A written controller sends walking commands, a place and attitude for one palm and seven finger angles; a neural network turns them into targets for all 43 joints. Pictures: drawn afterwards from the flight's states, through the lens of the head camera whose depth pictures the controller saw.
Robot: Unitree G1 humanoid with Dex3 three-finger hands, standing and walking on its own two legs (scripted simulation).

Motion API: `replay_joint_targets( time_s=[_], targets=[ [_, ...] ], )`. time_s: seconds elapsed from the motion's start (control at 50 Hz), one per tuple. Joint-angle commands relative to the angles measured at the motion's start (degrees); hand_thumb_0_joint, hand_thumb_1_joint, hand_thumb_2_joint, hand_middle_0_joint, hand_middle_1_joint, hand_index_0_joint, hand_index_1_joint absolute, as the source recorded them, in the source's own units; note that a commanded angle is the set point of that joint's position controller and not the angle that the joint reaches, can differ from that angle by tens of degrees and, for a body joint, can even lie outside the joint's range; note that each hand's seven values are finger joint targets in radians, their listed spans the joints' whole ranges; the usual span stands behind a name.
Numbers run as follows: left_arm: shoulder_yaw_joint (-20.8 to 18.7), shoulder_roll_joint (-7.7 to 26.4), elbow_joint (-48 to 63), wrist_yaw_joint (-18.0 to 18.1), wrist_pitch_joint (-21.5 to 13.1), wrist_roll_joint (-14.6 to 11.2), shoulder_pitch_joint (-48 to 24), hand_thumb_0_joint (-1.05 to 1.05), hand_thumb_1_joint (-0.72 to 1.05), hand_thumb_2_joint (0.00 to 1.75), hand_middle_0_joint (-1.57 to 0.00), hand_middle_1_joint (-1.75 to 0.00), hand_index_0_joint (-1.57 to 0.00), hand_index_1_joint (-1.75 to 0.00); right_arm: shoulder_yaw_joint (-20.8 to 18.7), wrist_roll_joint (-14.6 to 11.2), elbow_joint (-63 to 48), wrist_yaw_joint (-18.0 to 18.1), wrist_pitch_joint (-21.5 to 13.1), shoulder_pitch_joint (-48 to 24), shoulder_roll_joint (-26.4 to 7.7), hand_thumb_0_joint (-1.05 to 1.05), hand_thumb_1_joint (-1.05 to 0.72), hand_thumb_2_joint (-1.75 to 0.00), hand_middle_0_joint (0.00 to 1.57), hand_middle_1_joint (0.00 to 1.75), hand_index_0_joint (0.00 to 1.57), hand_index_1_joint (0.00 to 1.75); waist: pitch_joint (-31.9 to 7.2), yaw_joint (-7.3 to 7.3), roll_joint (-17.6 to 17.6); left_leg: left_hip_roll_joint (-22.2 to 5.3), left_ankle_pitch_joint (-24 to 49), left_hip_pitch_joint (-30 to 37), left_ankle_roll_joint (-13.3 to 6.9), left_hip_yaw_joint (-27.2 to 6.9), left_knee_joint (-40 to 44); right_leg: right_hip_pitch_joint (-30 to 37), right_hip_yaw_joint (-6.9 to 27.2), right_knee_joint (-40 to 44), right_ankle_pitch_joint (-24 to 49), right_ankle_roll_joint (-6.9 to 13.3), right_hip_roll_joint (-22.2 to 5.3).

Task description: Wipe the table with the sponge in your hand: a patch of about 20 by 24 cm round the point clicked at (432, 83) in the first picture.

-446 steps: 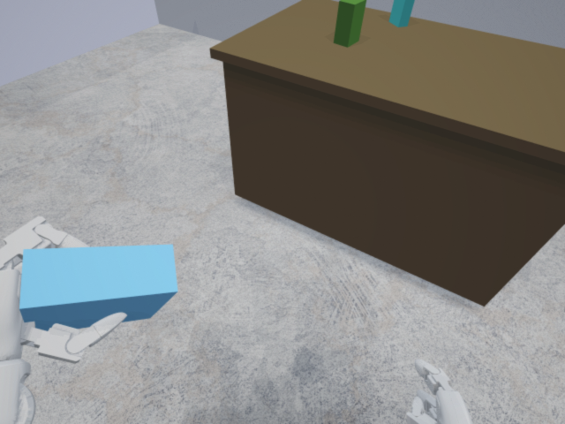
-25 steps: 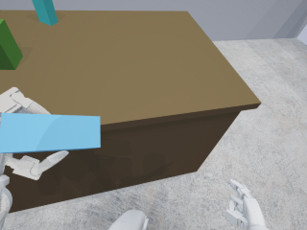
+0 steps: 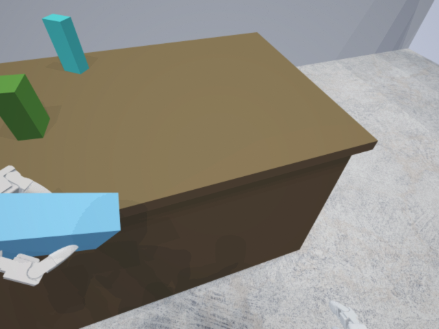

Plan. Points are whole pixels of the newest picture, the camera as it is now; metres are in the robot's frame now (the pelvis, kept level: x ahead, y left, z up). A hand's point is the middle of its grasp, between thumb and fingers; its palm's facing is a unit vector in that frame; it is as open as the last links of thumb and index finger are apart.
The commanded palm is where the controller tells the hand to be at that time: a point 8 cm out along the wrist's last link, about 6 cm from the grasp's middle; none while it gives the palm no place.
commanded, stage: come to a stop and stand still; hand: left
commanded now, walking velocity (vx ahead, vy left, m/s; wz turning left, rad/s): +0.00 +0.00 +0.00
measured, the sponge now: (74, 225) +0.22 +0.22 +0.15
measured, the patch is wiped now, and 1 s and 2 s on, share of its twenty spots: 0.00 0.00 0.00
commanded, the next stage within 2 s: look again from close up in 0.22 s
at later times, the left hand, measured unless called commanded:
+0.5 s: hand (39, 219) +0.22 +0.26 +0.16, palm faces +0.42 -0.83 -0.38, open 9.6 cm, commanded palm +0.17 +0.28 +0.18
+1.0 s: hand (80, 201) +0.26 +0.22 +0.16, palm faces +0.41 -0.84 -0.35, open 9.6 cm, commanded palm +0.20 +0.25 +0.18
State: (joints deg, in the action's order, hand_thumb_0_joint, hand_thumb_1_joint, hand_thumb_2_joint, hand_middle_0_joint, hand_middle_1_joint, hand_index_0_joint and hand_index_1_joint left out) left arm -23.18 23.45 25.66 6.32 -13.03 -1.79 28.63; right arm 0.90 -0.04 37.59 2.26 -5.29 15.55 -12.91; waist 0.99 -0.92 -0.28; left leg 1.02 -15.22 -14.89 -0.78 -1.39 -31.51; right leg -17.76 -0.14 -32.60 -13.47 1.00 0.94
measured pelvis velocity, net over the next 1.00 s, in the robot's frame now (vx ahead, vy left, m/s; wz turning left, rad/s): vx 0.03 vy -0.03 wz -0.02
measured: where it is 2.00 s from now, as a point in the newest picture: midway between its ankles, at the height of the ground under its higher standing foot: outside the picture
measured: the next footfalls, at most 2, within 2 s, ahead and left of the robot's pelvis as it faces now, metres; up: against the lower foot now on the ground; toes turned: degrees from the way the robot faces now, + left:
left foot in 1.28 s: +0.18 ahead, +0.07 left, +0.00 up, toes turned +5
right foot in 1.60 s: +0.23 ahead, -0.23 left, +0.00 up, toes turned -8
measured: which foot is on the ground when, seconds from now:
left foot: down 0.00-1.00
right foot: down 0.00-1.00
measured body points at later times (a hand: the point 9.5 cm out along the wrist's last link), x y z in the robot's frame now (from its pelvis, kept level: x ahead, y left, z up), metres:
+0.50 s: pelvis +0.01 +0.00 +0.01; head +0.01 +0.00 +0.46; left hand +0.20 +0.30 +0.18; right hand +0.20 -0.21 -0.06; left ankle +0.02 +0.12 -0.73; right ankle +0.04 -0.11 -0.73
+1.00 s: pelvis +0.03 -0.03 +0.00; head +0.02 -0.03 +0.45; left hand +0.23 +0.26 +0.18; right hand +0.20 -0.25 -0.08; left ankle +0.02 +0.12 -0.73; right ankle +0.04 -0.11 -0.73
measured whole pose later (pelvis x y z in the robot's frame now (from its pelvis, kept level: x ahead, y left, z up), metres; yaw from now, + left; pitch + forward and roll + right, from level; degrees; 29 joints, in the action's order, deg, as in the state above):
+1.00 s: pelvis +0.03 -0.03 +0.00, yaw -1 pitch -2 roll -2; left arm -18.4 18.6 21.7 7.4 -7.6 -1.5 22.4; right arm 1.6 -0.7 34.0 2.6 -4.1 13.8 -10.3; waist -1.0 0.9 1.8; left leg -3.6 -21.3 -13.6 0.3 -2.2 -36.1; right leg -14.0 -3.0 -31.1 -15.1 3.6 4.6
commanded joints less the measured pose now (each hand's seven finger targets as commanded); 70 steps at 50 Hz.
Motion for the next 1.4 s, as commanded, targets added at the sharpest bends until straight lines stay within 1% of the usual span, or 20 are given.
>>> replay_joint_targets(
  time_s=[0.0, 0.06, 0.34, 0.48, 0.66, 0.72, 0.82, 0.9, 0.94, 0.98, 1.0, 1.04, 1.08, 1.14, 1.22, 1.24, 1.26, 1.28, 1.3, 1.38],
  targets=[
    [-2.79, 5.91, 9.64, 1.03, -2.04, -0.13, -11.28, 0.0, 0.1, 1.3, -1.2, -1.6, -1.2, -1.6, -2.12, -0.59, -10.3, 1.51, -4.45, -9.07, -5.8, 0.0, -0.9, -0.9, 0.2, 0.3, 0.2, 0.3, -4.58, 1.52, 8.32, -8.63, 0.0, -3.47, -3.74, -9.72, 14.57, 6.46, 1.03, 2.0, -0.82, -1.62, -0.97],
    [0.43, 5.57, 15.86, 0.93, -2.37, 0.71, -20.68, 0.0, 0.1, 1.3, -1.2, -1.6, -1.2, -1.6, -1.66, -0.49, -10.97, 1.75, -5.73, -10.97, -5.25, 0.0, -0.9, -0.9, 0.2, 0.3, 0.2, 0.3, -1.3, 1.84, 10.5, -7.96, -4.72, -5.08, -3.26, -8.33, 17.51, 7.57, 0.3, 1.68, -0.25, -1.77, -0.38],
    [-2.41, 5.35, 6.33, 0.88, -1.25, -0.84, -10.18, 0.0, 0.1, 1.3, -1.2, -1.6, -1.2, -1.6, -1.84, 0.03, -12.08, 0.68, -3.74, -8.82, -4.84, 0.0, -0.9, -0.9, 0.2, 0.3, 0.2, 0.3, -5.46, 2.06, 1.41, -2.08, 4.23, 0.06, -0.16, -1.7, 11.35, 11.15, 4.3, 13.95, 5.67, -0.5, -2.22],
    [-0.12, 5.36, 10.63, 0.97, -0.26, -0.82, -13.42, 0.0, 0.1, 1.3, -1.2, -1.6, -1.2, -1.6, -1.63, -0.24, -12.71, 1.12, -3.59, -9.81, -5.13, 0.0, -0.9, -0.9, 0.2, 0.3, 0.2, 0.3, -7.19, 2.04, 3.18, -2.32, 10.54, 4.16, -0.19, -1.09, 12.13, 12.09, 1.41, 12.74, 11.64, -1.45, -1.53],
    [-3.66, 7.93, 12.53, 2.02, -0.65, -1.31, -7.19, 0.0, 0.1, 1.3, -1.2, -1.6, -1.2, -1.6, -2.25, -0.32, -12.79, 1.13, -3.29, -9.91, -5.48, 0.0, -0.9, -0.9, 0.2, 0.3, 0.2, 0.3, -8.57, 2.46, 4.16, -1.74, 11.85, 3.93, 0.33, -0.85, 11.39, 14.39, 1.94, 13.43, 13.29, -0.91, -2.26],
    [-2.82, 6.67, 10.57, 1.85, -0.61, -1.78, -7.11, 0.0, 0.1, 1.3, -1.2, -1.6, -1.2, -1.6, -2.59, -0.4, -12.6, 1.3, -2.47, -9.45, -5.55, 0.0, -0.9, -0.9, 0.2, 0.3, 0.2, 0.3, -7.27, 1.94, 2.62, -3.78, 1.39, 2.6, -0.25, -2.19, 13.04, 11.47, 1.53, 11.53, 3.05, -0.46, -0.88],
    [-0.27, 4.32, 8.69, 1.63, 0.48, -1.22, -12.07, 0.0, 0.1, 1.3, -1.2, -1.6, -1.2, -1.6, -2.68, -1.08, -12.88, 1.67, -1.77, -9.89, -5.65, 0.0, -0.9, -0.9, 0.2, 0.3, 0.2, 0.3, -0.32, 1.01, 10.4, -13.52, -22.22, -2.03, -5.11, -12.43, 19.14, 0.17, -2.18, -0.32, -7.43, -0.61, 2.35],
    [0.95, 4.42, 10.35, 1.84, 0.76, -0.23, -15.47, 0.0, 0.1, 1.3, -1.2, -1.6, -1.2, -1.6, -2.81, -0.65, -12.41, 1.27, -1.98, -9.26, -5.62, 0.0, -0.9, -0.9, 0.2, 0.3, 0.2, 0.3, -1.58, 1.11, 9.55, -13.74, -11.03, -0.73, -5.74, -9.58, 10.52, 2.51, -2.6, 5.31, -4.91, 0.13, 1.54],
    [-0.21, 5.85, 11.13, 2.1, 0.81, -0.12, -15.18, 0.0, 0.1, 1.3, -1.2, -1.6, -1.2, -1.6, -2.93, -0.56, -12.42, 0.89, -1.95, -9.63, -5.56, 0.0, -0.9, -0.9, 0.2, 0.3, 0.2, 0.3, -3.65, 2.19, 4.31, -9.45, -8.31, -8.3, -3.72, -3.16, -0.16, 11.75, 2.69, 8.66, -4.65, 2.71, -0.8],
    [-1.2, 7.22, 12.14, 2.23, 0.96, -0.48, -13.24, 0.0, 0.1, 1.3, -1.2, -1.6, -1.2, -1.6, -3.53, -0.99, -13.05, 0.4, -2.02, -9.92, -4.84, 0.0, -0.9, -0.9, 0.2, 0.3, 0.2, 0.3, -5.13, 2.43, -12.37, -1.21, -12.19, -18.77, -0.66, 3.77, -21.61, 15.75, 27.03, 16.04, -11.63, 11.61, -14.36],
    [-0.8, 7.0, 13.71, 2.4, 0.23, -0.77, -13.6, 0.0, 0.1, 1.3, -1.2, -1.6, -1.2, -1.6, -3.97, -1.17, -13.56, 0.2, -2.09, -10.26, -5.37, 0.0, -0.9, -0.9, 0.2, 0.3, 0.2, 0.3, -3.33, 2.63, -10.69, -1.71, -13.75, -23.32, -0.12, 1.5, -31.01, 16.57, 32.04, 18.35, -8.38, 14.75, -18.27],
    [-3.08, 8.5, 15.2, 2.84, -1.21, -1.03, -10.59, 0.0, 0.1, 1.3, -1.2, -1.6, -1.2, -1.6, -2.62, -0.8, -12.68, -0.06, -1.68, -9.58, -4.57, 0.0, -0.9, -0.9, 0.2, 0.3, 0.2, 0.3, -3.67, 2.36, -0.37, -4.9, -11.64, -25.69, 0.28, -1.62, -36.29, 16.79, 28.57, 14.88, 4.22, 17.06, -18.77],
    [-4.76, 9.39, 17.34, 3.35, -1.85, -0.94, -8.64, 0.0, 0.1, 1.3, -1.2, -1.6, -1.2, -1.6, -1.85, -0.47, -12.68, -0.22, -0.58, -9.98, -3.25, 0.0, -0.9, -0.9, 0.2, 0.3, 0.2, 0.3, -4.63, 2.42, 2.88, -6.18, -10.39, -24.49, 0.61, -0.3, -33.23, 17.07, 22.79, 12.31, 14.99, 16.17, -17.12],
    [-6.19, 9.89, 18.72, 3.67, -2.69, -1.86, -10.27, 0.0, 0.1, 1.3, -1.2, -1.6, -1.2, -1.6, -1.82, 0.09, -13.22, 0.15, -0.25, -9.72, -2.89, 0.0, -0.9, -0.9, 0.2, 0.3, 0.2, 0.3, -6.22, 2.3, -1.48, -6.49, -4.97, -17.12, 0.91, 4.55, -22.27, 13.35, 13.37, 11.08, 18.69, 13.98, -12.68],
    [-5.08, 8.69, 16.6, 2.72, -1.76, -2.6, -10.02, 0.0, 0.1, 1.3, -1.2, -1.6, -1.2, -1.6, -2.72, 0.46, -13.15, 0.8, -1.26, -8.59, -3.5, 0.0, -0.9, -0.9, 0.2, 0.3, 0.2, 0.3, -8.87, 1.33, -0.68, -2.27, 7.24, 4.52, -0.28, 10.75, -1.6, 5.97, 5.63, 0.45, 17.24, 8.43, -6.68],
    [-4.72, 8.34, 16.91, 2.4, -1.71, -2.86, -10.16, 0.0, 0.1, 1.3, -1.2, -1.6, -1.2, -1.6, -3.55, 0.26, -13.05, 1.08, -1.37, -7.28, -4.52, 0.0, -0.9, -0.9, 0.2, 0.3, 0.2, 0.3, -10.79, 0.28, 2.74, -3.83, 9.81, 14.71, -2.22, 7.07, 2.17, -0.33, 3.76, -8.97, 15.77, 5.56, -4.22],
    [-4.07, 6.84, 16.35, 2.01, -1.55, -2.97, -7.21, 0.0, 0.1, 1.3, -1.2, -1.6, -1.2, -1.6, -4.51, 0.0, -14.05, 1.28, -1.42, -8.02, -6.83, 0.0, -0.9, -0.9, 0.2, 0.3, 0.2, 0.3, -12.31, 0.2, 14.31, -15.53, 13.34, 25.48, -7.29, -11.33, 6.77, -13.34, 0.94, -22.01, 2.55, 1.07, 0.66],
    [-3.82, 7.39, 17.48, 1.75, -2.06, -2.72, -9.54, 0.0, 0.1, 1.3, -1.2, -1.6, -1.2, -1.6, -3.92, 0.26, -14.24, 0.67, -1.32, -8.03, -6.27, 0.0, -0.9, -0.9, 0.2, 0.3, 0.2, 0.3, -12.13, 0.29, 18.27, -27.05, 15.68, 25.46, -13.65, -28.44, 11.78, -20.19, 1.79, -36.05, -16.69, -0.85, 3.79],
    [-5.53, 9.44, 14.86, 1.15, -1.8, -2.65, -10.43, 0.0, 0.1, 1.3, -1.2, -1.6, -1.2, -1.6, -3.21, 0.29, -14.48, 0.33, -1.52, -9.63, -5.49, 0.0, -0.9, -0.9, 0.2, 0.3, 0.2, 0.3, -7.4, 0.77, 11.19, -29.1, 12.79, 19.73, -16.3, -30.64, 14.78, -23.56, 6.27, -41.99, -14.15, -0.5, 2.4],
    [-5.25, 9.55, 20.03, 0.13, -0.7, -1.44, -11.12, 0.0, 0.1, 1.3, -1.2, -1.6, -1.2, -1.6, -3.63, 0.79, -12.9, -0.03, -1.76, -10.22, -6.15, 0.0, -0.9, -0.9, 0.2, 0.3, 0.2, 0.3, -3.94, 1.81, 9.34, -23.07, 18.08, 8.36, -11.94, -10.84, 11.79, -21.13, 5.28, -36.03, -6.76, -0.28, -4.17]
  ],
)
